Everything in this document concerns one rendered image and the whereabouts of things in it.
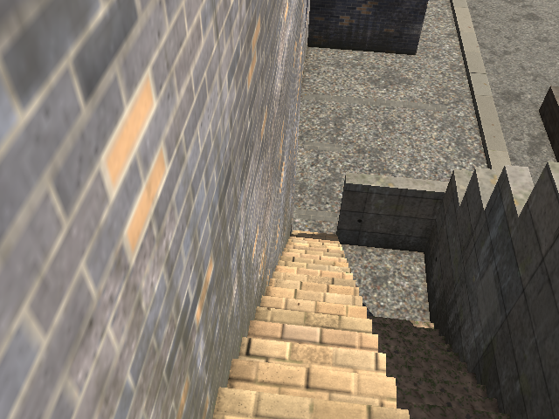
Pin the stairs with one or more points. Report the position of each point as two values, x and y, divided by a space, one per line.
310 352

